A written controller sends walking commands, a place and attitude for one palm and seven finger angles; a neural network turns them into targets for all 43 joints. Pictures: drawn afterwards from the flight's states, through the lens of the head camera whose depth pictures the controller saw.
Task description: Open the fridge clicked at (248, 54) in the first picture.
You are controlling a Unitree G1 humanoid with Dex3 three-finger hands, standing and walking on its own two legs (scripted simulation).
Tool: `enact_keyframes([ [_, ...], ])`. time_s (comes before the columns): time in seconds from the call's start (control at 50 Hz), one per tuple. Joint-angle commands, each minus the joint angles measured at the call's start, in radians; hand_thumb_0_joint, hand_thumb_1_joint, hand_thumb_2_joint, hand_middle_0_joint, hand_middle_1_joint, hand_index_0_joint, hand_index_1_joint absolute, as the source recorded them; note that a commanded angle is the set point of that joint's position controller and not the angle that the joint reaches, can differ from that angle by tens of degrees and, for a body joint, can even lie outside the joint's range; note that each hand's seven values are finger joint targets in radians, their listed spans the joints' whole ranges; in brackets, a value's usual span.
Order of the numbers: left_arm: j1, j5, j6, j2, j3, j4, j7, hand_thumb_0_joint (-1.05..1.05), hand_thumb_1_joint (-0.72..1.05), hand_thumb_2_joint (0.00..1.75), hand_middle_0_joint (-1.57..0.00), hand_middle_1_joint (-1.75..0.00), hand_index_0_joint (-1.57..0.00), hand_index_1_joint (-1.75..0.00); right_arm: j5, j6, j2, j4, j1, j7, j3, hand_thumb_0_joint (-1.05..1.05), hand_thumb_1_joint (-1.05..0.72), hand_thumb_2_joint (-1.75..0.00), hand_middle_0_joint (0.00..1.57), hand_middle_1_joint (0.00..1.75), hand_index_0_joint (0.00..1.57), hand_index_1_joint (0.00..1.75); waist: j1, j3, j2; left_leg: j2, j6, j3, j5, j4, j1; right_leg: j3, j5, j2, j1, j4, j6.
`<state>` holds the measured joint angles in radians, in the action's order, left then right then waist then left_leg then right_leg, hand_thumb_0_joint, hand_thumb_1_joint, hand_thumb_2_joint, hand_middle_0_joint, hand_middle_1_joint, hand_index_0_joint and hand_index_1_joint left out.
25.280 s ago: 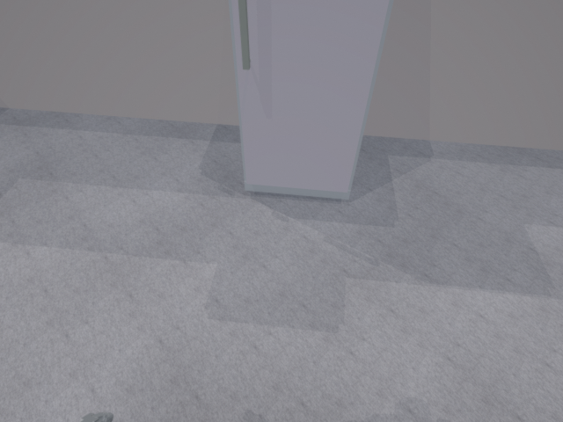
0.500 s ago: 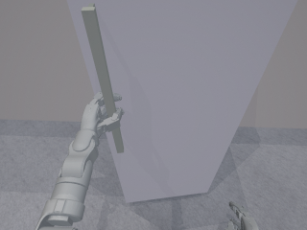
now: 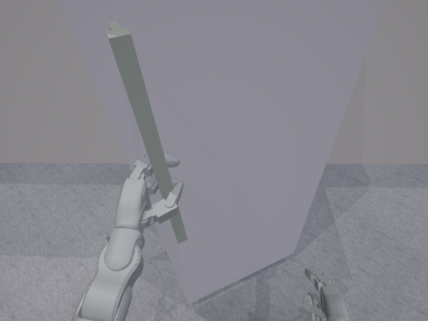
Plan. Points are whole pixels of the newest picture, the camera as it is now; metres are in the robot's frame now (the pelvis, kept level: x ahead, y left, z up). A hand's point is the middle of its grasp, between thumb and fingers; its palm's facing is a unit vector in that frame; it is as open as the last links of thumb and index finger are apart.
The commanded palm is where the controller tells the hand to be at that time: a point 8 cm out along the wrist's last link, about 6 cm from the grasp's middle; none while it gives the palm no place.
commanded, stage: walk backward, drawing the door open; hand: left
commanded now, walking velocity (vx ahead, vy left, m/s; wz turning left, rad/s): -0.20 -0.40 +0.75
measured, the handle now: (158, 164) +0.34 +0.10 +0.16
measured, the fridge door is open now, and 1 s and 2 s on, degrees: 27 58 77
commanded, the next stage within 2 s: stop walking and hold the door back in 1.22 s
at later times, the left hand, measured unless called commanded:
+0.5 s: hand (223, 266) +0.18 -0.01 +0.12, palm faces +0.12 -0.98 -0.18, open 7.2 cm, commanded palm +0.14 +0.04 +0.13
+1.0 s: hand (323, 315) +0.12 -0.13 +0.12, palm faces +0.56 -0.81 -0.19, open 7.3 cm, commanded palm +0.06 -0.10 +0.13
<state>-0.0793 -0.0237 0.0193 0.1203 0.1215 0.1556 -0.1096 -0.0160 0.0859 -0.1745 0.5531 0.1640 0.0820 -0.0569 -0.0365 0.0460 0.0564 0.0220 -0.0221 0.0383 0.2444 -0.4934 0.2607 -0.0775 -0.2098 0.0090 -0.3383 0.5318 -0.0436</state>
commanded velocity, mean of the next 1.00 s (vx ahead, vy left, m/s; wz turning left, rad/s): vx -0.21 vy -0.40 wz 0.75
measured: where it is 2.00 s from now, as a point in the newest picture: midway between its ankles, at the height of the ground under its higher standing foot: outside the picture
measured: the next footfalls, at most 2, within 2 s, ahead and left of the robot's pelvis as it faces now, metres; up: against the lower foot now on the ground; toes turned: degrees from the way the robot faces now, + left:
left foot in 0.68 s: -0.12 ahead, -0.03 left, +0.00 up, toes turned +36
right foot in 0.84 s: +0.10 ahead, -0.31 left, +0.00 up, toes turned +37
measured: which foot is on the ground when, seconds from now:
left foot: down 0.00-0.40, up 0.42-0.66, down 0.68-0.84, up 0.86-1.00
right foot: down 0.00-0.68, up 0.70-0.82, down 0.84-1.00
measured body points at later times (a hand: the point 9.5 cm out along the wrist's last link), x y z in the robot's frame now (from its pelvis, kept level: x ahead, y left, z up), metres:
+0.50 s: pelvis -0.05 -0.13 -0.01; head -0.03 -0.15 +0.44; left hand +0.17 +0.04 +0.13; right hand +0.15 -0.30 -0.12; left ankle -0.07 +0.05 -0.67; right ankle +0.01 -0.14 -0.74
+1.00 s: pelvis -0.03 -0.35 -0.02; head +0.02 -0.34 +0.43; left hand +0.09 -0.09 +0.13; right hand +0.27 -0.38 -0.11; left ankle -0.12 -0.24 -0.70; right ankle +0.07 -0.34 -0.73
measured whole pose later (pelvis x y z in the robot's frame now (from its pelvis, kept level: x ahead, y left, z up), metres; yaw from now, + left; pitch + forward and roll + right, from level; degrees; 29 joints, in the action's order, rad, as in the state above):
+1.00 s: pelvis -0.03 -0.35 -0.02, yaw +46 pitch -3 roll +3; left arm -0.12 0.05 0.00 0.14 0.21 0.39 -0.04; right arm -0.01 -0.11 -0.19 0.58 0.11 0.05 0.02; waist -0.05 -0.15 0.00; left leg 0.05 -0.03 0.10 0.56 -0.94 0.40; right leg -0.16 -0.25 0.07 -0.39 0.68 -0.09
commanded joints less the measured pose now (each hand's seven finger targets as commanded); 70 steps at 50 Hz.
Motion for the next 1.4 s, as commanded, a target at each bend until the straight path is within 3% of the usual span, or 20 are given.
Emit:
enact_keyframes([
  [0.0,0.146,0.027,-0.122,0.095,-0.03,0.366,0.015,0.0,0.9,0.9,-0.45,-1.4,-0.45,-1.4,0.004,-0.084,-0.114,-0.158,-0.127,0.007,0.062,0.0,-0.9,-0.9,0.2,0.3,0.2,0.3,0.012,0.206,-0.103,0.076,0.046,-0.084,-0.205,0.011,-0.011,0.084,0.099,0.105,0.1,-0.118,0.014],
  [0.2,0.112,0.041,-0.102,0.084,0.026,0.492,0.025,0.0,0.9,0.9,-0.45,-1.4,-0.45,-1.4,0.005,-0.173,-0.09,-0.141,-0.095,0.016,0.069,0.0,-0.9,-0.9,0.2,0.3,0.2,0.3,-0.009,0.13,-0.142,0.014,0.02,0.001,0.097,-0.219,0.013,0.005,-0.088,0.189,-0.027,-0.089,-0.064],
  [0.28,0.077,0.052,-0.127,0.078,0.031,0.491,0.031,0.0,0.9,0.9,-0.45,-1.4,-0.45,-1.4,-0.031,-0.18,-0.119,-0.138,-0.171,0.002,0.066,0.0,-0.9,-0.9,0.2,0.3,0.2,0.3,0.011,0.01,0.178,0.373,0.222,-0.693,0.146,0.331,0.312,0.199,-0.254,-0.003,-0.015,0.541,0.066],
  [0.34,0.019,0.048,-0.151,0.039,0.013,0.518,0.03,0.0,0.9,0.9,-0.45,-1.4,-0.45,-1.4,-0.015,-0.196,-0.093,-0.127,-0.198,-0.01,0.086,0.0,-0.9,-0.9,0.2,0.3,0.2,0.3,0.062,0.106,-0.064,0.181,0.097,-0.331,0.166,0.08,0.339,0.207,-0.219,0.029,0.258,-0.02,0.01],
  [0.38,0.126,0.061,-0.139,0.108,-0.027,0.593,0.019,0.0,0.9,0.9,-0.45,-1.4,-0.45,-1.4,-0.003,-0.215,-0.06,-0.097,-0.146,-0.012,0.1,0.0,-0.9,-0.9,0.2,0.3,0.2,0.3,0.043,0.202,-0.335,-0.066,-0.028,0.046,0.253,-0.476,0.244,0.362,-0.236,0.288,0.151,-0.312,-0.167],
  [0.58,0.166,0.086,-0.167,0.005,0.117,0.552,0.051,0.0,0.9,0.9,-0.45,-1.4,-0.45,-1.4,-0.01,-0.262,-0.054,-0.117,-0.023,-0.008,0.051,0.0,-0.9,-0.9,0.2,0.3,0.2,0.3,0.014,0.16,-0.213,0.019,0.007,0.126,0.276,-0.248,0.066,0.005,0.252,0.218,0.224,-0.167,-0.001],
  [0.62,0.196,0.085,-0.172,-0.012,0.158,0.545,0.056,0.0,0.9,0.9,-0.45,-1.4,-0.45,-1.4,0.004,-0.266,-0.078,-0.107,0.033,-0.017,0.062,0.0,-0.9,-0.9,0.2,0.3,0.2,0.3,-0.052,0.149,-0.126,0.096,0.057,0.035,0.113,0.105,-0.162,-0.076,0.269,0.125,0.051,0.098,0.183],
  [0.66,0.173,0.095,-0.19,0.001,0.133,0.476,0.056,0.0,0.9,0.9,-0.45,-1.4,-0.45,-1.4,-0.032,-0.234,-0.177,-0.173,-0.105,-0.023,0.1,0.0,-0.9,-0.9,0.2,0.3,0.2,0.3,-0.012,0.099,0.219,0.616,0.274,-0.709,-0.565,0.2,-0.18,0.133,-0.27,0.062,-0.258,0.623,0.139],
  [0.76,0.125,0.062,-0.183,-0.04,0.091,0.52,0.062,0.0,0.9,0.9,-0.45,-1.4,-0.45,-1.4,0.01,-0.245,-0.15,-0.124,-0.185,-0.062,0.108,0.0,-0.9,-0.9,0.2,0.3,0.2,0.3,0.047,0.069,0.115,0.276,0.088,-0.227,-0.062,0.034,0.159,0.11,-0.146,0.017,0.167,0.114,0.087],
  [0.8,0.183,0.064,-0.167,0.021,0.076,0.57,0.049,0.0,0.9,0.9,-0.45,-1.4,-0.45,-1.4,0.048,-0.251,-0.093,-0.12,-0.129,-0.066,0.106,0.0,-0.9,-0.9,0.2,0.3,0.2,0.3,0.025,0.161,-0.24,-0.005,0.005,0.012,0.288,-0.243,0.097,0.067,-0.063,0.105,0.187,-0.176,0.032],
  [0.86,0.166,0.071,-0.151,0.102,-0.008,0.63,0.042,0.0,0.9,0.9,-0.45,-1.4,-0.45,-1.4,0.029,-0.251,-0.06,-0.127,-0.154,-0.039,0.114,0.0,-0.9,-0.9,0.2,0.3,0.2,0.3,0.045,0.18,-0.315,0.004,0.011,0.002,0.408,-0.74,0.204,0.29,0.129,0.337,0.128,-0.159,-0.156],
  [0.96,0.171,0.058,-0.166,0.044,0.034,0.581,0.055,0.0,0.9,0.9,-0.45,-1.4,-0.45,-1.4,0.003,-0.246,-0.054,-0.132,-0.093,-0.023,0.078,0.0,-0.9,-0.9,0.2,0.3,0.2,0.3,0.004,0.133,-0.248,0.018,0.011,0.087,0.294,-0.292,-0.001,0.035,0.167,0.22,0.065,-0.042,-0.087],
  [1.0,0.173,0.054,-0.167,0.034,0.061,0.552,0.057,0.0,0.9,0.9,-0.45,-1.4,-0.45,-1.4,0.0,-0.244,-0.103,-0.136,-0.05,-0.02,0.088,0.0,-0.9,-0.9,0.2,0.3,0.2,0.3,-0.038,0.101,-0.074,0.187,0.083,-0.156,0.123,0.051,-0.207,-0.001,-0.017,0.156,-0.201,0.236,0.0],
  [1.02,0.176,0.06,-0.182,0.021,0.061,0.551,0.061,0.0,0.9,0.9,-0.45,-1.4,-0.45,-1.4,-0.022,-0.244,-0.151,-0.17,-0.095,-0.019,0.101,0.0,-0.9,-0.9,0.2,0.3,0.2,0.3,-0.014,0.078,0.216,0.525,0.231,-0.662,-0.178,0.225,-0.204,0.031,-0.237,0.026,-0.328,0.519,0.091],
  [1.04,0.177,0.086,-0.203,0.069,0.01,0.515,0.056,0.0,0.9,0.9,-0.45,-1.4,-0.45,-1.4,-0.033,-0.229,-0.167,-0.164,-0.129,-0.012,0.105,0.0,-0.9,-0.9,0.2,0.3,0.2,0.3,-0.001,0.069,0.114,0.623,0.287,-0.79,-0.275,0.265,-0.135,0.196,-0.212,0.055,-0.289,0.655,0.112],
  [1.14,0.09,0.047,-0.174,0.04,-0.021,0.555,0.044,0.0,0.9,0.9,-0.45,-1.4,-0.45,-1.4,0.006,-0.233,-0.149,-0.109,-0.172,-0.047,0.11,0.0,-0.9,-0.9,0.2,0.3,0.2,0.3,0.05,0.069,0.158,0.28,0.094,-0.243,0.141,0.105,0.191,0.097,-0.173,0.009,0.203,0.118,0.08],
  [1.18,0.136,0.05,-0.163,0.099,-0.05,0.611,0.029,0.0,0.9,0.9,-0.45,-1.4,-0.45,-1.4,0.036,-0.236,-0.082,-0.106,-0.127,-0.049,0.111,0.0,-0.9,-0.9,0.2,0.3,0.2,0.3,0.039,0.183,-0.238,0.023,-0.003,-0.003,0.302,-0.278,0.143,0.164,-0.153,0.156,0.23,-0.219,-0.01],
  [1.24,0.116,0.043,-0.152,0.203,-0.156,0.671,0.024,0.0,0.9,0.9,-0.45,-1.4,-0.45,-1.4,0.017,-0.248,-0.067,-0.095,-0.143,-0.024,0.108,0.0,-0.9,-0.9,0.2,0.3,0.2,0.3,0.05,0.155,-0.28,0.018,-0.01,0.012,0.395,-0.821,0.226,0.285,-0.022,0.342,0.107,-0.209,-0.163],
  [1.3,0.069,0.031,-0.156,0.156,-0.127,0.612,0.033,0.0,0.9,0.9,-0.45,-1.4,-0.45,-1.4,0.003,-0.243,-0.065,-0.093,-0.129,-0.015,0.088,0.0,-0.9,-0.9,0.2,0.3,0.2,0.3,0.044,0.108,-0.192,0.049,-0.018,0.076,0.379,-0.581,0.147,0.075,0.221,0.289,0.154,-0.132,-0.141],
  [1.38,0.225,0.018,-0.095,0.168,-0.168,0.273,-0.01,0.0,0.9,0.9,-0.45,-1.4,-0.45,-1.4,0.001,-0.211,-0.102,-0.051,-0.071,0.017,0.06,0.0,-0.9,-0.9,0.2,0.3,0.2,0.3,0.068,0.209,-0.225,-0.03,0.012,0.039,0.338,-0.546,0.16,0.262,0.032,0.343,0.275,-0.283,-0.062],
])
